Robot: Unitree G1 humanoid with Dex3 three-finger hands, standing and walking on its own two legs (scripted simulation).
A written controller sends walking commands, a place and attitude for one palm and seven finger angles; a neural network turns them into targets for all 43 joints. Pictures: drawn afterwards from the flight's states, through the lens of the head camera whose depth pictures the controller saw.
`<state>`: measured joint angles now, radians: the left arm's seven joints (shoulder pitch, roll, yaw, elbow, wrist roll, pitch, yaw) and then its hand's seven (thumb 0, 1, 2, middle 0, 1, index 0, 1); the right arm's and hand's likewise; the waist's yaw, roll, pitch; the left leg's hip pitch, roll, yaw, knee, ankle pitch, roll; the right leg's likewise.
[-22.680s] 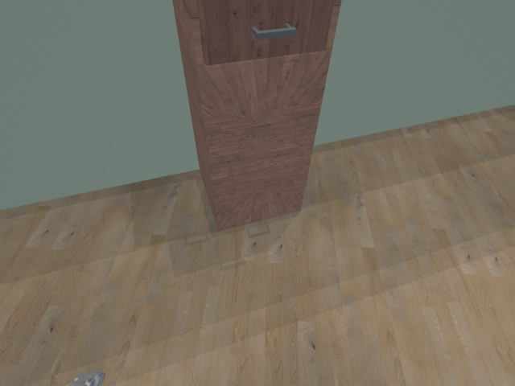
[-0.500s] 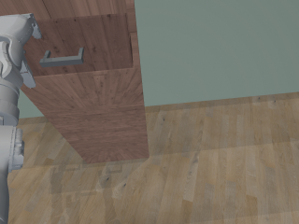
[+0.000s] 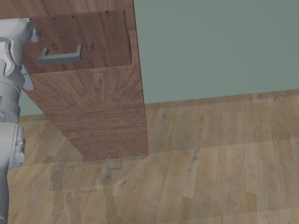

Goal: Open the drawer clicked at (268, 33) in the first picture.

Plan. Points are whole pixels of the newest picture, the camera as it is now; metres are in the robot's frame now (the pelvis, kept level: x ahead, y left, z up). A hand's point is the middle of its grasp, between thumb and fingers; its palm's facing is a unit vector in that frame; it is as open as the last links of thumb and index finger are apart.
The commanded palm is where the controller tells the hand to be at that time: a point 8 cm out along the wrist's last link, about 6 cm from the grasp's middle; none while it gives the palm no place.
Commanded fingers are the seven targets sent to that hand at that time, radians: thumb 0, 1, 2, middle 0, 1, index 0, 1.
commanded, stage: lower the fingers behind the handle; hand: left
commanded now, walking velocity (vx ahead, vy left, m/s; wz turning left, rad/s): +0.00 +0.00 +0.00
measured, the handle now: (61, 54) +0.56 +0.24 +0.15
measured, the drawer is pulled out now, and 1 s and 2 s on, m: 0.00 0.00 0.00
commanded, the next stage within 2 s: close the thumb around the handle in 1.40 s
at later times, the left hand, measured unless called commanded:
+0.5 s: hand (46, 61) +0.51 +0.27 +0.16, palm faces +0.01 +0.01 -1.00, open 13.8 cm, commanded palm +0.49 +0.27 +0.21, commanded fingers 0.00 -0.50 0.30 -0.30 -1.20 -0.30 -1.20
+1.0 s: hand (49, 75) +0.50 +0.28 +0.12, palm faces -0.02 -0.01 -1.00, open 13.9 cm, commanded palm +0.48 +0.27 +0.18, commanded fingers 0.00 -0.50 0.30 -0.30 -1.20 -0.30 -1.20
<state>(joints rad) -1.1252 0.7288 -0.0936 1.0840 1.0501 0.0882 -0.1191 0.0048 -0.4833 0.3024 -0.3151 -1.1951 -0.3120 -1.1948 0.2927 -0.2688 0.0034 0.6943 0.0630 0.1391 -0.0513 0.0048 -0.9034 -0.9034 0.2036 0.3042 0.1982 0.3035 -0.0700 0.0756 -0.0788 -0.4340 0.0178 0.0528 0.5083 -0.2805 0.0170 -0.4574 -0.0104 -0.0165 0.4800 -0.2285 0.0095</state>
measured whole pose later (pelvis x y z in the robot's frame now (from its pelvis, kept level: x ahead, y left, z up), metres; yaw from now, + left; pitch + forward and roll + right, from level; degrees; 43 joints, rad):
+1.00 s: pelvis +0.01 +0.01 -0.01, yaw +0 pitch +16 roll -2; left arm -0.94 0.68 0.00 0.93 1.04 -0.15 0.01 0.00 -0.49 0.30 -0.31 -1.20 -0.31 -1.20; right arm 0.34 -0.27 -0.05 0.69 0.03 0.13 -0.04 0.00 -0.90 -0.90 0.20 0.30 0.20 0.30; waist -0.08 0.04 -0.10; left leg -0.57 0.03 0.04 0.66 -0.36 0.02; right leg -0.57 0.00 -0.03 0.59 -0.29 0.01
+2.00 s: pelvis +0.01 +0.01 -0.01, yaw +0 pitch +15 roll -2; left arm -0.95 0.68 -0.01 0.96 1.04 -0.11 0.01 0.00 0.43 0.70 -0.38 -1.29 -0.36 -1.29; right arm 0.34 -0.26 -0.04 0.69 0.03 0.13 -0.04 0.00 -0.90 -0.90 0.20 0.30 0.20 0.30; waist -0.09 0.05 -0.10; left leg -0.56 0.03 0.04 0.66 -0.36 0.02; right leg -0.56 0.00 -0.02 0.59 -0.29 0.02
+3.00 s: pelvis +0.02 +0.01 -0.01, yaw +1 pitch +14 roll -1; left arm -0.90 0.64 -0.04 0.86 1.01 -0.10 -0.07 0.00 0.82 0.87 -0.41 -1.34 -0.39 -1.34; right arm 0.24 -0.26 -0.03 0.67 0.03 0.14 -0.04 0.00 -0.90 -0.90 0.20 0.30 0.20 0.30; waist -0.05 0.04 -0.10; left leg -0.51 0.02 0.02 0.64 -0.37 0.02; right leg -0.51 -0.01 -0.04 0.58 -0.31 0.01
